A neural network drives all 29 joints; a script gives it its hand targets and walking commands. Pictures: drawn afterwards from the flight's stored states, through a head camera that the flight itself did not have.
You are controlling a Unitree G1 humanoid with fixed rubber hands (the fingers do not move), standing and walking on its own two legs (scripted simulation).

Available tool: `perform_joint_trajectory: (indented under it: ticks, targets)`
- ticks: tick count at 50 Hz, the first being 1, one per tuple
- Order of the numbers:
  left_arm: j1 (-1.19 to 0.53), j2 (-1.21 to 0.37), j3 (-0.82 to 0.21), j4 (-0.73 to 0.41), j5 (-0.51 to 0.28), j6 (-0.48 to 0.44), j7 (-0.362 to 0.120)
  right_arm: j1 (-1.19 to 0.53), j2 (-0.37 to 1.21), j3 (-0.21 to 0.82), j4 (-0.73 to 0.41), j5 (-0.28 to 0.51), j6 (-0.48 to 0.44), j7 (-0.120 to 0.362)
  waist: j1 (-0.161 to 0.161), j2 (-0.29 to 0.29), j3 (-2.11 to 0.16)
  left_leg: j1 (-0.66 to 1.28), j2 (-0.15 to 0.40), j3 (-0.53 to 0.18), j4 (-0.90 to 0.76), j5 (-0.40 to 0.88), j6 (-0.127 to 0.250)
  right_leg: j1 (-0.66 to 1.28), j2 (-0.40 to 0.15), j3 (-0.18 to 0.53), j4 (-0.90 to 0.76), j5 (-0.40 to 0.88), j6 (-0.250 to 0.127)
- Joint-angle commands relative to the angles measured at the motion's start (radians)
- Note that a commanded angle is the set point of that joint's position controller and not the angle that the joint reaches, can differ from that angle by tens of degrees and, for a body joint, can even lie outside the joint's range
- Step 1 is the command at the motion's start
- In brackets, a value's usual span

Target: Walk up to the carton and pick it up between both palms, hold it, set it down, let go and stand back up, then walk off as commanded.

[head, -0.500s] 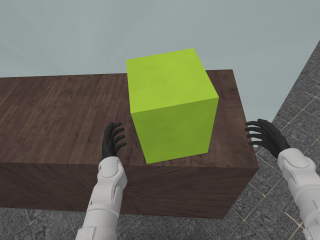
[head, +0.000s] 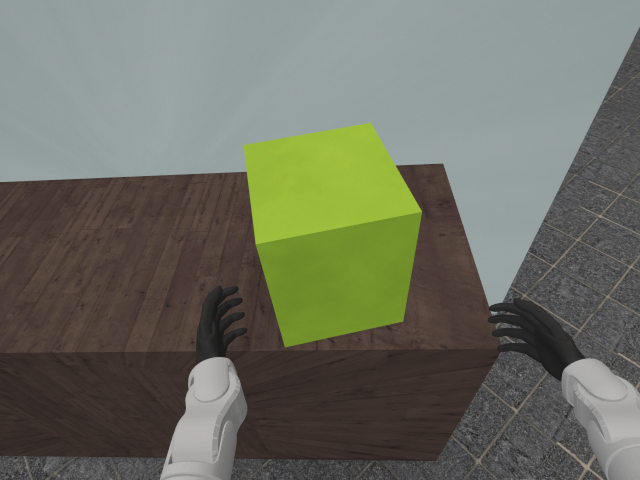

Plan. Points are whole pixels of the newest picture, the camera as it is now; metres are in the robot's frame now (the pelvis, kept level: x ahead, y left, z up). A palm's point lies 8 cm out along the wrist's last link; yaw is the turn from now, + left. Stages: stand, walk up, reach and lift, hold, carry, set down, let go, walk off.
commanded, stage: set down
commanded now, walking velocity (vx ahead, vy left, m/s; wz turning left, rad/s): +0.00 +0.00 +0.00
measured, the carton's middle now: (327, 237) +0.46 +0.08 +0.03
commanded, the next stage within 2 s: none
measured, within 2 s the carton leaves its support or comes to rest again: neither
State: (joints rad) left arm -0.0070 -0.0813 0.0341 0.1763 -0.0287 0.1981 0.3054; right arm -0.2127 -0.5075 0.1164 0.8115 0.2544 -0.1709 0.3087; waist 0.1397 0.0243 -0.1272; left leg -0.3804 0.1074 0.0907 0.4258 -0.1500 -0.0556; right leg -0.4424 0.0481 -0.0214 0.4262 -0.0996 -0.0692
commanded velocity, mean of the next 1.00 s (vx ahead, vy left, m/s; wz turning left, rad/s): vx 0.00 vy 0.00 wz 0.00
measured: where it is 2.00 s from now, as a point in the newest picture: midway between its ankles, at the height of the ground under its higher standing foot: outside the picture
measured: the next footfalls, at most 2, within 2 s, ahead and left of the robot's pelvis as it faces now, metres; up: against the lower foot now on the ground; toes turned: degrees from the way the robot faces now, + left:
none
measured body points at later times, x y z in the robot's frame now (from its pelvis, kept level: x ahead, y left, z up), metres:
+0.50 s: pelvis +0.02 +0.01 +0.00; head +0.02 -0.01 +0.45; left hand +0.24 +0.20 +0.01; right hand +0.30 -0.24 -0.02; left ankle +0.03 +0.17 -0.74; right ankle +0.07 -0.08 -0.74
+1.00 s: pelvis +0.03 +0.01 +0.00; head +0.03 +0.00 +0.45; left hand +0.24 +0.21 +0.00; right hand +0.29 -0.24 -0.02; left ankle +0.03 +0.17 -0.74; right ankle +0.07 -0.08 -0.74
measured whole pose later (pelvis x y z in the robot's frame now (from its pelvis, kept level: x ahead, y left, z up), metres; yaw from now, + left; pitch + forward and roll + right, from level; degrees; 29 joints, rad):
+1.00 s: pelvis +0.03 +0.01 +0.00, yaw +0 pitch +4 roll +0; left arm 0.21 -0.02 -0.01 0.13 -0.01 0.15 0.25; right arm 0.03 -0.51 0.12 0.67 0.26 -0.22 0.31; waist 0.10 0.01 -0.08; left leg -0.29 0.11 0.09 0.43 -0.20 -0.06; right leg -0.35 0.05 -0.02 0.43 -0.15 -0.06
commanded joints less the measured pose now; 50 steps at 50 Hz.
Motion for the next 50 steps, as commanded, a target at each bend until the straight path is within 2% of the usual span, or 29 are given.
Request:
perform_joint_trajectory:
  ticks: [1, 5, 13, 20, 32, 38, 50]
  targets:
    - [-0.082, 0.032, -0.072, -0.347, 0.033, -0.050, 0.010, -0.146, -0.270, -0.193, -0.238, 0.155, -0.080, 0.021, -0.070, -0.239, -0.144, 0.035, -0.112, -0.104, -0.035, -0.146, 0.063, 0.338, -0.073, 0.139, -0.107, -0.348, 0.015]
    - [-0.046, 0.033, -0.079, -0.360, 0.028, -0.064, 0.010, -0.100, -0.279, -0.199, -0.272, 0.154, -0.090, 0.021, -0.076, -0.236, -0.141, 0.064, -0.109, -0.097, -0.036, -0.126, 0.058, 0.324, -0.071, 0.129, -0.106, -0.309, 0.015]
    - [0.049, 0.027, -0.073, -0.317, 0.049, -0.070, -0.013, 0.010, -0.266, -0.172, -0.239, 0.148, -0.085, 0.014, -0.088, -0.220, -0.105, 0.117, -0.105, -0.086, -0.042, -0.070, 0.049, 0.325, -0.070, 0.116, -0.111, -0.221, 0.011]
    - [0.135, 0.030, -0.079, -0.353, 0.062, -0.096, -0.027, 0.086, -0.261, -0.160, -0.255, 0.152, -0.110, 0.005, -0.097, -0.210, -0.078, 0.130, -0.104, -0.081, -0.046, 0.000, 0.042, 0.342, -0.060, 0.103, -0.099, -0.124, 0.011]
    - [0.174, 0.042, -0.095, -0.358, 0.039, -0.124, -0.032, 0.137, -0.242, -0.177, -0.300, 0.136, -0.128, 0.005, -0.099, -0.216, -0.036, 0.109, -0.097, -0.082, -0.056, -0.057, 0.044, 0.312, -0.061, 0.113, -0.107, -0.219, 0.009]
    - [0.178, 0.062, -0.081, -0.307, 0.036, -0.103, -0.048, 0.146, -0.216, -0.179, -0.298, 0.113, -0.103, -0.008, -0.091, -0.232, -0.018, 0.096, -0.100, -0.075, -0.059, -0.077, 0.049, 0.318, -0.069, 0.129, -0.117, -0.268, 0.014]
    - [0.184, 0.101, -0.067, -0.281, 0.030, -0.064, -0.082, 0.172, -0.155, -0.183, -0.303, 0.079, -0.062, -0.034, -0.090, -0.219, -0.008, 0.094, -0.108, -0.071, -0.073, -0.070, 0.049, 0.346, -0.077, 0.140, -0.132, -0.264, 0.022]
